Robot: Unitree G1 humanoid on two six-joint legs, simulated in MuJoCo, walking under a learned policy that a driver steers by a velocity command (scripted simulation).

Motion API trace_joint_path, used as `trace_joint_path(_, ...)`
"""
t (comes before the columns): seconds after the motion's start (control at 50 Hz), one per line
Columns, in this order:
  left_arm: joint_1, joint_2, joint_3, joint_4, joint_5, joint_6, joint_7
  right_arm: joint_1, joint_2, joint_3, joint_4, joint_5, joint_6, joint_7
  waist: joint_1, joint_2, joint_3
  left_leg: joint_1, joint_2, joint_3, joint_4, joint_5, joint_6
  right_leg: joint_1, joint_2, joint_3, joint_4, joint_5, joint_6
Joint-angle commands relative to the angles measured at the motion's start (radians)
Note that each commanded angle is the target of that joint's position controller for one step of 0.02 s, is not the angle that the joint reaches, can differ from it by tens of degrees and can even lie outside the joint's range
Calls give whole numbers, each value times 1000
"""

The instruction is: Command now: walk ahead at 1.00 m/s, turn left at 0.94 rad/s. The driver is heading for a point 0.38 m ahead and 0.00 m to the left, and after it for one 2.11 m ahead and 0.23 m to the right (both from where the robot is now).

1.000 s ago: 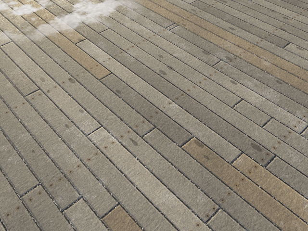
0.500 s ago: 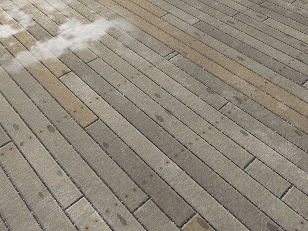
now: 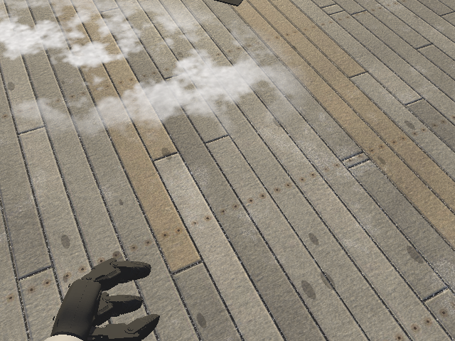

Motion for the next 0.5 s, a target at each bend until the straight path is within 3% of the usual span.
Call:
trace_joint_path(0.02,-90,89,23,-90,-14,-15,6,-2,-182,-52,-61,-2,-10,-7,17,68,10,-139,186,-192,-25,628,52,250,106,-88,-161,71,-16)
trace_joint_path(0.06,38,156,51,-58,-17,-21,21,-55,-218,-60,-82,-6,-15,-11,85,71,-80,-115,188,-206,126,822,6,474,153,-72,-216,-8,-34)
trace_joint_path(0.08,198,208,76,-20,-25,-26,35,-100,-258,-68,-93,-12,-19,-7,181,70,-172,-127,179,-198,307,873,-13,643,152,-61,-210,-91,-47)
trace_joint_path(0.1,430,260,103,35,-20,-30,53,-168,-247,-65,-112,-17,-29,-1,307,59,-274,-248,147,-171,553,781,-27,891,85,-26,-167,-183,-65)
trace_joint_path(0.12,635,317,127,72,11,-33,72,-177,-86,-23,-144,-23,-39,-4,344,-120,-396,-429,90,-83,891,138,-16,1120,-167,218,-172,-532,-82)
trace_joint_path(0.14,502,389,145,59,37,-28,59,-12,-10,13,-206,37,-33,1,174,-478,-502,-700,30,31,1115,-192,-52,1216,-387,842,-425,-769,-207)
trace_joint_path(0.16,386,256,137,34,23,-19,46,-77,-96,14,-151,-7,-14,-10,189,-248,-333,-785,127,53,1142,-52,-37,1062,-298,809,-474,-928,-223)
trace_joint_path(0.18,342,172,118,47,10,-18,36,-149,-115,9,-150,-31,-8,1,187,-119,-206,-771,159,78,1085,42,-48,921,-233,604,-458,-769,-219)
trace_joint_path(0.2,357,145,113,81,15,-19,27,-201,-104,14,-162,-43,-7,13,182,-25,-139,-743,176,82,1043,59,-58,811,-184,480,-459,-577,-220)
trace_joint_path(0.22,405,138,110,124,10,-25,28,-260,-85,21,-193,-58,-5,25,179,-23,-95,-733,187,66,1000,38,-62,740,-144,397,-458,-468,-221)
trace_joint_path(0.24,441,122,105,166,5,-32,24,-275,-56,33,-216,-64,0,34,156,-66,-58,-735,191,54,962,10,-69,690,-117,348,-468,-403,-225)
trace_joint_path(0.26,472,107,101,195,-9,-39,19,-296,-41,41,-234,-69,3,35,144,-78,-42,-748,198,59,921,-15,-76,675,-99,326,-481,-342,-230)
trace_joint_path(0.3,482,129,107,215,-32,-47,16,-359,-50,54,-284,-84,6,40,113,-96,4,-813,250,108,807,-14,-107,648,-104,309,-523,-259,-264)
trace_joint_path(0.34,448,153,116,201,-29,-45,18,-459,-55,74,-336,-76,-3,53,108,-65,37,-704,271,146,586,117,-136,510,-60,219,-588,-230,-253)
trace_joint_path(0.38,425,220,138,191,-33,-45,8,-490,-45,88,-339,-49,-10,70,105,-73,44,-405,219,214,405,225,-150,320,-19,136,-654,-146,-230)
trace_joint_path(0.4,439,250,147,193,-39,-47,0,-486,-61,83,-332,-42,-9,69,106,-77,40,-322,201,231,392,253,-149,308,-40,146,-669,-90,-231)
trace_joint_path(0.44,473,261,148,204,-46,-43,-8,-464,-97,68,-322,-38,-10,47,97,-65,21,-254,193,221,319,255,-143,398,-60,145,-582,59,-214)
trace_joint_path(0.46,502,261,148,220,-44,-40,-9,-404,-116,55,-295,-50,-15,30,75,-32,-16,-187,165,227,261,236,-134,469,-24,106,-426,257,-187)
trace_joint_path(0.48,536,266,150,236,-49,-35,-9,-290,-132,42,-255,-69,-23,12,31,-3,-97,-43,141,247,225,233,-124,482,33,64,-195,385,-159)
trace_joint_path(0.5,528,247,147,228,-60,-35,-7,-167,-173,25,-245,-92,-34,-11,-31,-13,-171,148,266,147,221,223,-101,339,91,57,76,246,-126)
Velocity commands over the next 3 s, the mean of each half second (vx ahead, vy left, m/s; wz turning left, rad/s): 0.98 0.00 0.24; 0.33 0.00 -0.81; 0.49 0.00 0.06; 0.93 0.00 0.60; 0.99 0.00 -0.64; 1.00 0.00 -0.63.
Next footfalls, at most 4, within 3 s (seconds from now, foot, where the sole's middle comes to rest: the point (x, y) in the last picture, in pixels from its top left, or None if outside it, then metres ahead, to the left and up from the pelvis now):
0.10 right None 0.32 -0.17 -0.77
0.50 left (161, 303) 0.59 0.14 -0.77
0.88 right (228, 226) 0.83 -0.09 -0.77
1.48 left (172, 218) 0.88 0.09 -0.77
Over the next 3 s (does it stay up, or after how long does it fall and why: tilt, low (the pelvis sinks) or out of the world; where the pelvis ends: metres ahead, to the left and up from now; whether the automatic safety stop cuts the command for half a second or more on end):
stays up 2.07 -0.23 -0.01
